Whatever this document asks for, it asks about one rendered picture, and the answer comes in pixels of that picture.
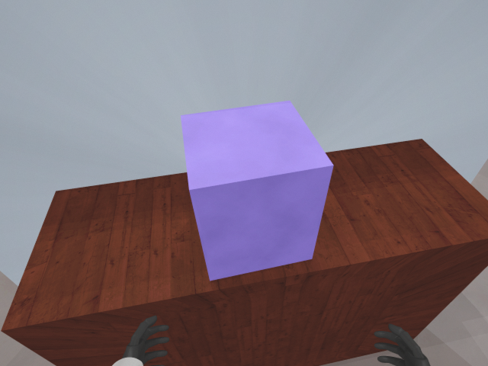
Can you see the robot right hand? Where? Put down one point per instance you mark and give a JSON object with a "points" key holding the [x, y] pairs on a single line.
{"points": [[407, 349]]}

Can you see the carton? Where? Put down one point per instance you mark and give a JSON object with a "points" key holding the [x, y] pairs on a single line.
{"points": [[258, 181]]}

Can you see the robot left hand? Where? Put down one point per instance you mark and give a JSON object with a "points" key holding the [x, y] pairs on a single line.
{"points": [[139, 343]]}

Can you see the pedestal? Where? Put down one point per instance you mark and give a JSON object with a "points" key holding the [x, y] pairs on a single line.
{"points": [[401, 235]]}

